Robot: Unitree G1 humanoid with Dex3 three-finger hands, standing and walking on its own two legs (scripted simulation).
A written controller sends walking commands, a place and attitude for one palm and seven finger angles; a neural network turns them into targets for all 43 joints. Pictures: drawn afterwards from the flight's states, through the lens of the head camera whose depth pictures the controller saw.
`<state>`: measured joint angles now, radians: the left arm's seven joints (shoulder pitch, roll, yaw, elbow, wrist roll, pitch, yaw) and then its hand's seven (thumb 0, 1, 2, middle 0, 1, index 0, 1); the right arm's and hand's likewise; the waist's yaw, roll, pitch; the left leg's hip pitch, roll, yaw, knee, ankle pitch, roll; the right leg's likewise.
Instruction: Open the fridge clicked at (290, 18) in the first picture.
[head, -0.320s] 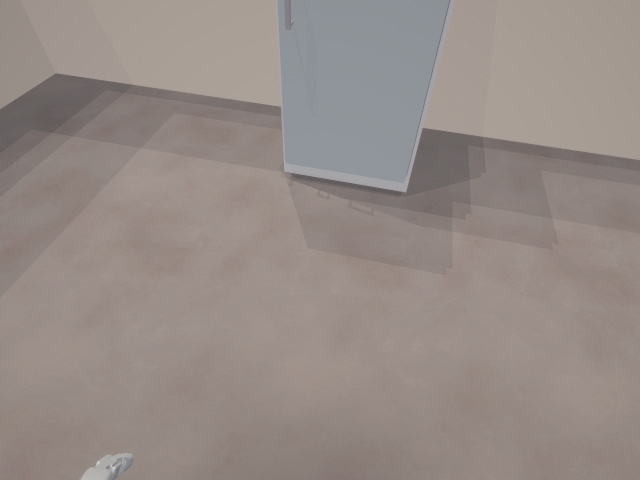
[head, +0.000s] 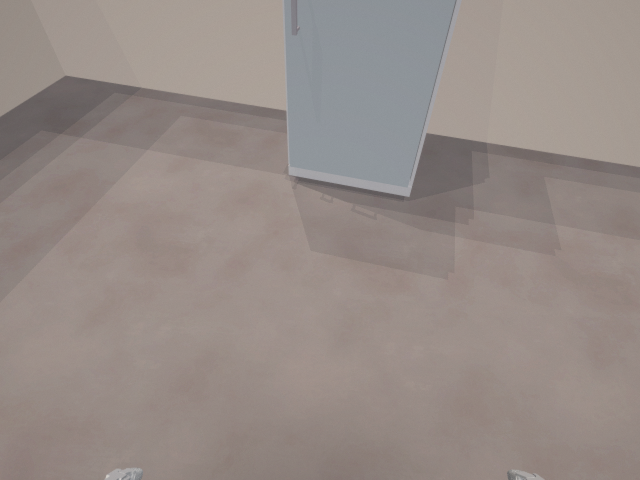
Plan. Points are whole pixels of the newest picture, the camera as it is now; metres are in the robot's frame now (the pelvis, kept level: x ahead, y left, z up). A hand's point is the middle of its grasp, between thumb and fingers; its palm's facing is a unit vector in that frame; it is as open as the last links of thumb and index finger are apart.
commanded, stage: stand and wait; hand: left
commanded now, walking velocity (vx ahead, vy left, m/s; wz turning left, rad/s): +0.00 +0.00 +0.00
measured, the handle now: out of the picture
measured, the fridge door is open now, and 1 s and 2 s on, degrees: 0 0 0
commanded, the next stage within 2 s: look at it before walking up in 0.78 s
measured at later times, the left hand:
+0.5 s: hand out of the picture +0.05 +0.24 -0.15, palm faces -0.03 -0.94 -0.33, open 7.4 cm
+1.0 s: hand out of the picture +0.05 +0.23 -0.15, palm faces -0.04 -0.94 -0.33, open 7.4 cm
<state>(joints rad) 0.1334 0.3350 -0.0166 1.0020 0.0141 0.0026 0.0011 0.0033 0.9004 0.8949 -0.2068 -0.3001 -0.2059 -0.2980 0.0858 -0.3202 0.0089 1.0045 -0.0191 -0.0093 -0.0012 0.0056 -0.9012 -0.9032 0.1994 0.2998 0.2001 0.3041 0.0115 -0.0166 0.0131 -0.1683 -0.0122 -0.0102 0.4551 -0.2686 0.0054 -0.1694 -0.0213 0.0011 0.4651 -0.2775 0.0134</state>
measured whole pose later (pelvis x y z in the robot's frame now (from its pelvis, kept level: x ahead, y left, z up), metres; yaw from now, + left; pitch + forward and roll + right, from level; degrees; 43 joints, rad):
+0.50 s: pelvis -0.02 -0.01 +0.00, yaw +0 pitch -2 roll +0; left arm 0.14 0.34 -0.01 1.08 0.01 0.00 0.00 0.00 0.90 0.89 -0.21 -0.30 -0.21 -0.30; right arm 0.13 -0.34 0.01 1.10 -0.01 -0.01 0.00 0.01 -0.90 -0.90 0.20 0.30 0.20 0.30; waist 0.00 -0.01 0.03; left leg -0.15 0.00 -0.01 0.39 -0.21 -0.01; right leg -0.15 -0.01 0.00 0.40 -0.21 0.00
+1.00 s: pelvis -0.02 -0.01 +0.01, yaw +0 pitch -1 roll +0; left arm 0.15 0.34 -0.02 1.09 0.01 -0.01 0.00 0.00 0.90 0.89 -0.21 -0.30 -0.21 -0.30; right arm 0.13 -0.33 0.01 1.12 -0.01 -0.01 0.00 0.01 -0.90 -0.90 0.20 0.30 0.20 0.30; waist 0.00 -0.01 0.03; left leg -0.16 0.01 -0.02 0.38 -0.20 -0.01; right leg -0.16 0.00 0.00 0.39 -0.21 0.00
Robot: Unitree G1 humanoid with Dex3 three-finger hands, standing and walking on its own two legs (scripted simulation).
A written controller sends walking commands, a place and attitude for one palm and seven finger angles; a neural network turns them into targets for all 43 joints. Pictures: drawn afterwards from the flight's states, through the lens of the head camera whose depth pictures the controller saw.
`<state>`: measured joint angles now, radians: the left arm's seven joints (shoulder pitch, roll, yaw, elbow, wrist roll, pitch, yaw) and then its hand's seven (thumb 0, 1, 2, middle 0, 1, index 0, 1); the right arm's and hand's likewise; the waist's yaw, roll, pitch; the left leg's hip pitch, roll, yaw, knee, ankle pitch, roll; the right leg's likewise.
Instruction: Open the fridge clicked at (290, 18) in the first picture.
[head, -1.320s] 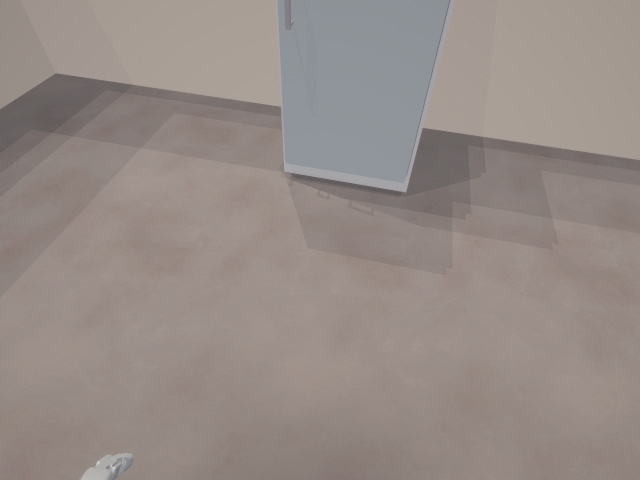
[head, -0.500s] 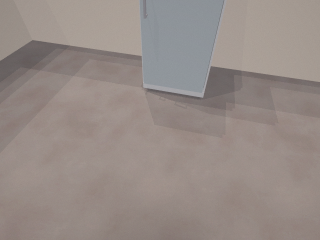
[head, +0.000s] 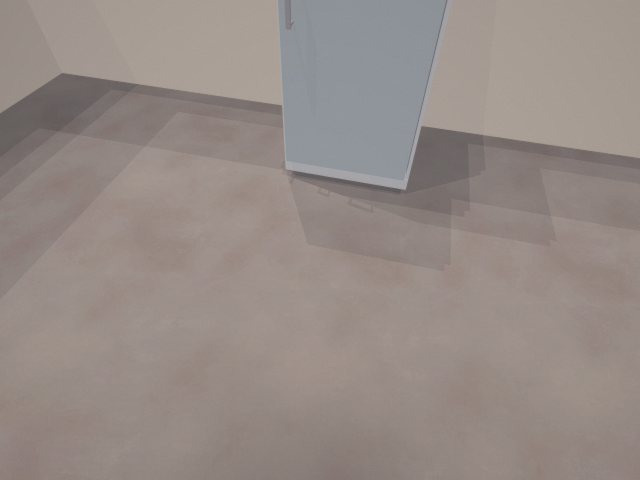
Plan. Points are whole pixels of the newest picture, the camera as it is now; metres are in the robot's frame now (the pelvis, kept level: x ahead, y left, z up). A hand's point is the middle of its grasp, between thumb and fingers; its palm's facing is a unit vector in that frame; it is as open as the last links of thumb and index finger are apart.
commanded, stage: look at it before walking up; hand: left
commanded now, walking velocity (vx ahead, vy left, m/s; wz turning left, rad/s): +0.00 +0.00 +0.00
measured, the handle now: out of the picture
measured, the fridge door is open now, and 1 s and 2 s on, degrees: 0 0 0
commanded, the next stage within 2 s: walk to a spot facing it in 1.22 s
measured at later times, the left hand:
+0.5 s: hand out of the picture +0.08 +0.24 -0.16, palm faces -0.03 -0.94 -0.33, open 7.4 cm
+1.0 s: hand out of the picture +0.08 +0.24 -0.16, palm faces -0.03 -0.94 -0.33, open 7.4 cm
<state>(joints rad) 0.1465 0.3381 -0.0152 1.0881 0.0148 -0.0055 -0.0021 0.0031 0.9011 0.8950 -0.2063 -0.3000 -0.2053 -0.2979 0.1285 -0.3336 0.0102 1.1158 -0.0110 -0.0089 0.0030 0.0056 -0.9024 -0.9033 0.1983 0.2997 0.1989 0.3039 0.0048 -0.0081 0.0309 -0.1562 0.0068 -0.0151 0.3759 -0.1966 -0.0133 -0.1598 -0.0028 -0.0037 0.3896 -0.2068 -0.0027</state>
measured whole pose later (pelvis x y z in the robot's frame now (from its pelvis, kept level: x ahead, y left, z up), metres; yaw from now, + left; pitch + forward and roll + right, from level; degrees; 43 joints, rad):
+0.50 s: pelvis +0.01 +0.00 +0.00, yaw +0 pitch -1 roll +0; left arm 0.14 0.34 -0.01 1.08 0.02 -0.01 0.00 0.00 0.90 0.89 -0.21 -0.30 -0.21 -0.30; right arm 0.11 -0.34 0.01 1.11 -0.01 -0.01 0.00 0.01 -0.90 -0.90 0.20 0.30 0.20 0.30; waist 0.01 -0.01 0.03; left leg -0.14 0.01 -0.02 0.35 -0.19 -0.02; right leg -0.14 0.00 -0.01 0.37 -0.21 -0.01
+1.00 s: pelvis +0.01 +0.00 +0.00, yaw +0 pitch -2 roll +0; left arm 0.14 0.34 -0.01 1.09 0.02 -0.01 0.00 0.00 0.90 0.89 -0.21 -0.30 -0.21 -0.30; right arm 0.11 -0.34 0.01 1.11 -0.01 -0.01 0.00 0.01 -0.90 -0.90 0.20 0.30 0.20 0.30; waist 0.01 -0.01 0.03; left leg -0.12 0.01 -0.02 0.34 -0.19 -0.02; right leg -0.13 0.00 -0.01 0.35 -0.20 -0.01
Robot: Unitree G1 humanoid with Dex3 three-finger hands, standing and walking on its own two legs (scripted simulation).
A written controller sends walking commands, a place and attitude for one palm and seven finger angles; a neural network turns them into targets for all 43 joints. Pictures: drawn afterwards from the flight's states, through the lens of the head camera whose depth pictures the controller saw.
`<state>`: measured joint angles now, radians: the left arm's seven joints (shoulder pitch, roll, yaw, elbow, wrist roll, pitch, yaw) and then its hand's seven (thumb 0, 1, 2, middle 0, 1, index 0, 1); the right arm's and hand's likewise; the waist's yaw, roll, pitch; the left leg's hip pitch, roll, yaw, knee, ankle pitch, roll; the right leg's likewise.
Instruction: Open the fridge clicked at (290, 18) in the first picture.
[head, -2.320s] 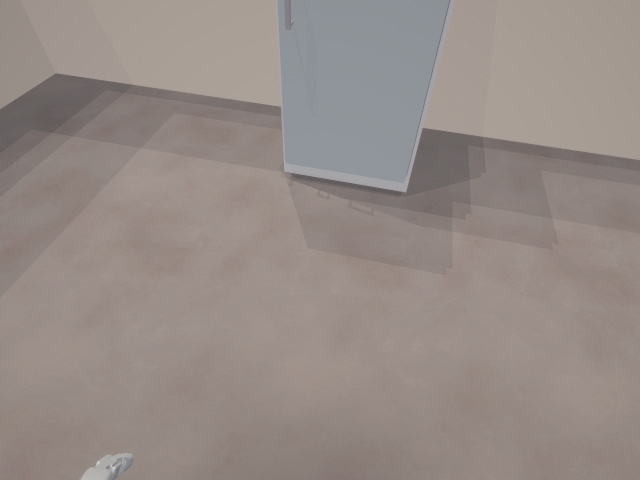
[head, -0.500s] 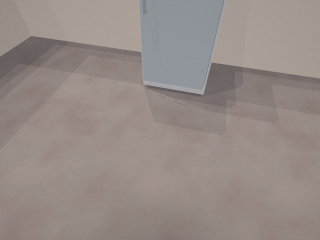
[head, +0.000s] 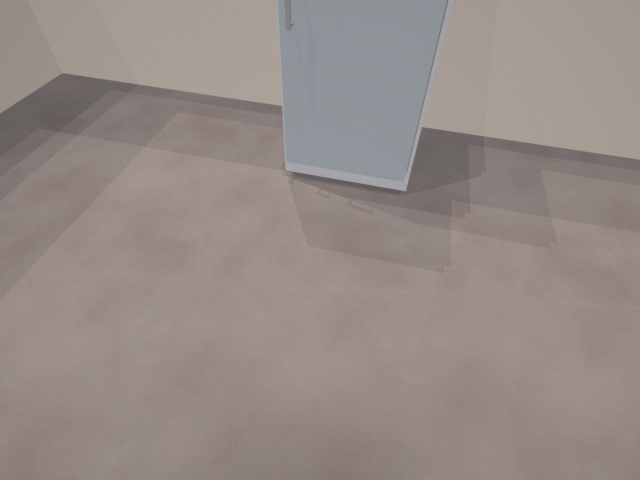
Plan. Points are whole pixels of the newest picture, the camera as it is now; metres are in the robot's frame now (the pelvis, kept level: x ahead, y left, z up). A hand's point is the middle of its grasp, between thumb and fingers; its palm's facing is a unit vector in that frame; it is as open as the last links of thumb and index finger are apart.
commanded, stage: look at it before walking up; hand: left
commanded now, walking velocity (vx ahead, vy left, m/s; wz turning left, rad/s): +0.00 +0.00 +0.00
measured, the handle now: out of the picture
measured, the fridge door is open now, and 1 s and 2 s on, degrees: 0 0 0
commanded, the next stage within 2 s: walk to a spot facing it in 0.22 s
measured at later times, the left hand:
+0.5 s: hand out of the picture +0.05 +0.23 -0.17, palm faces +0.02 -0.96 -0.28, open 7.4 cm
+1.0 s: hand (149, 460) +0.18 +0.27 -0.18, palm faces +0.18 -0.97 -0.14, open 7.4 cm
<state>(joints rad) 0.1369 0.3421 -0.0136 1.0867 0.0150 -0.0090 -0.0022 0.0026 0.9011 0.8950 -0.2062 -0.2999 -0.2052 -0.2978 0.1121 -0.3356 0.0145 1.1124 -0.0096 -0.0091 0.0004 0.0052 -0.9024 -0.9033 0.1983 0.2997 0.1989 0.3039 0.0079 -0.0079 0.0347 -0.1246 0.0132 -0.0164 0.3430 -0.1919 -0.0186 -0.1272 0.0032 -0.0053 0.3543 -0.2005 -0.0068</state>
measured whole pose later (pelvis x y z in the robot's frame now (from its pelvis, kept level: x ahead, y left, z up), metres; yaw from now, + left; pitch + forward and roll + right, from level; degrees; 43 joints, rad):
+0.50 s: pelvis +0.01 +0.01 -0.01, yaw +2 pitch -1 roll -1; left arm 0.21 0.29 -0.01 1.08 0.02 0.01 0.00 0.00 0.90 0.90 -0.20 -0.30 -0.20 -0.30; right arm 0.20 -0.29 0.02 1.11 -0.03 0.02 0.00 0.00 -0.90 -0.90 0.20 0.30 0.20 0.30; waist 0.01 -0.01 -0.02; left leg -0.21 0.02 -0.02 0.52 -0.36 0.00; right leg -0.14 0.00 -0.04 0.41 -0.26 0.00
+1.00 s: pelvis +0.17 +0.09 +0.00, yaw +11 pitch +0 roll +0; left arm 0.23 0.18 0.04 1.06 0.03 -0.01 -0.02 0.00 0.91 0.90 -0.20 -0.30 -0.20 -0.30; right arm 0.49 -0.06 0.00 1.17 -0.01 -0.08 -0.02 0.00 -0.90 -0.90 0.20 0.30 0.20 0.30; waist -0.02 -0.04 0.03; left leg 0.03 -0.05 0.06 0.26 -0.29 0.07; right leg -0.63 -0.12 -0.07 1.02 -0.18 0.04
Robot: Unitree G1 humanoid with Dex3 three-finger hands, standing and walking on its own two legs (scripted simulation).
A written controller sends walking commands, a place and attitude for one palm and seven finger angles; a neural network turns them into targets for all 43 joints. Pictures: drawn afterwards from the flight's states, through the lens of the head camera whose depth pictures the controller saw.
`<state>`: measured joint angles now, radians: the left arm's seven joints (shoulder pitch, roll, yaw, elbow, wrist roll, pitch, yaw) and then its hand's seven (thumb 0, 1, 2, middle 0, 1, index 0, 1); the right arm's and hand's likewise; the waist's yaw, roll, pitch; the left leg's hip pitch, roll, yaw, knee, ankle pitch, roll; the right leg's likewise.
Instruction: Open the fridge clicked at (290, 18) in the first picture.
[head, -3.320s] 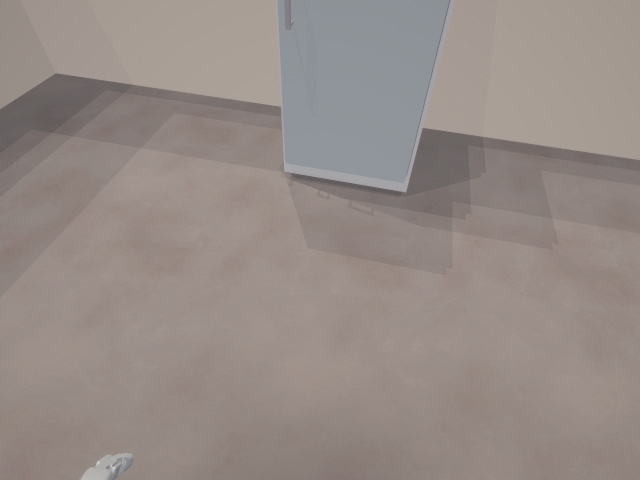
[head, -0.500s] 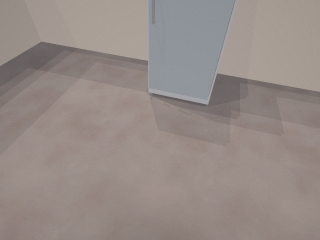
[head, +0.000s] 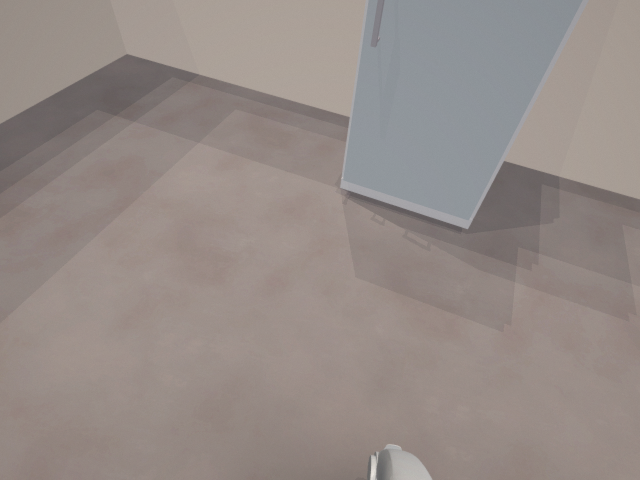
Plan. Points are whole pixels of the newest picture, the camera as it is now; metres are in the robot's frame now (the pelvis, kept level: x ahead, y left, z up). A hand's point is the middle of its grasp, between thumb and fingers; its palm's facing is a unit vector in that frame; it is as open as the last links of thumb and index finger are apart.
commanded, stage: walk to a spot facing it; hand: left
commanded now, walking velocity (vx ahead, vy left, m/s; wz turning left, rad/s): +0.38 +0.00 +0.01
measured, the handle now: out of the picture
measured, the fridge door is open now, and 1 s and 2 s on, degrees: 0 0 0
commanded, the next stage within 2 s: turn to face it in 1.10 s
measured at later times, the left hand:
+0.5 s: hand (229, 426) +0.23 +0.14 -0.17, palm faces +0.11 -0.97 -0.22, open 7.2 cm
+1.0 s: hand (216, 289) +0.47 +0.21 -0.18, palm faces +0.14 -0.98 -0.17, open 7.4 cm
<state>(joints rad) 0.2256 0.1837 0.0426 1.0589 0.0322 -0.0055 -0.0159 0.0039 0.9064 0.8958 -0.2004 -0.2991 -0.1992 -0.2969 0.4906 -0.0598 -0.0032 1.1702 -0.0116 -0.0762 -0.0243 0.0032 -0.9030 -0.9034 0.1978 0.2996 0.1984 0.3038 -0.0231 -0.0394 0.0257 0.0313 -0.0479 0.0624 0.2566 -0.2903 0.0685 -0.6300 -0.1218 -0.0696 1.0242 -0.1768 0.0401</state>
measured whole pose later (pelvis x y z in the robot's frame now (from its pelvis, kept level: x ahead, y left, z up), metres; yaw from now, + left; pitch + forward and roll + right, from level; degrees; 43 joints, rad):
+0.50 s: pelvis +0.24 -0.05 +0.00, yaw +4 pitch +0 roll -1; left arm 0.32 0.18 0.05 1.10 0.03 -0.08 0.01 -0.01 0.94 0.90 -0.20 -0.30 -0.20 -0.30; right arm 0.21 -0.19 -0.06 1.03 -0.03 -0.02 0.01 0.00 -0.91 -0.90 0.19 0.30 0.19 0.30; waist -0.01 0.02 0.02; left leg -0.60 0.15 0.05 1.00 -0.18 -0.02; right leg -0.15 0.01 -0.20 0.40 -0.25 -0.06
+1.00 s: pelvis +0.46 +0.03 +0.00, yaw +4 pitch -1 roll +0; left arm 0.24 0.18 0.06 1.06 0.04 -0.01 -0.01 0.00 0.91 0.90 -0.20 -0.30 -0.20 -0.30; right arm 0.28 -0.17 -0.05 1.07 -0.02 -0.08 -0.02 -0.03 -0.95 -0.90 0.20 0.30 0.20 0.30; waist 0.02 -0.04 0.03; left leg -0.09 0.01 0.21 0.35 -0.24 0.05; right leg -0.57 -0.15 -0.06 1.03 -0.21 0.03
